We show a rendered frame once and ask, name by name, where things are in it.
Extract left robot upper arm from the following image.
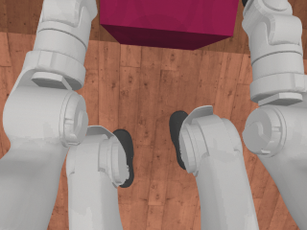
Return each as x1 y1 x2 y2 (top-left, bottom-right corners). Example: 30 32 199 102
0 85 89 230

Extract right robot forearm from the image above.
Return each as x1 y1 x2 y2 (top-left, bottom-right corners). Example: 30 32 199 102
242 0 307 108

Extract robot right foot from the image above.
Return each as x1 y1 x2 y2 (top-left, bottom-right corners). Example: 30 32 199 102
169 110 188 170

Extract carton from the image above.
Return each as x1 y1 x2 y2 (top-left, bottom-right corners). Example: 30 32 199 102
100 0 239 51

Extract robot right shin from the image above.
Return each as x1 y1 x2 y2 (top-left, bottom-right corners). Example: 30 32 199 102
178 105 243 161

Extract right robot upper arm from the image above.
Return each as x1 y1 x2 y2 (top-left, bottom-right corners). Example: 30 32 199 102
242 104 307 230

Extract left robot forearm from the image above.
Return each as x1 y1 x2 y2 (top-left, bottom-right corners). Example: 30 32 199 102
2 0 98 135

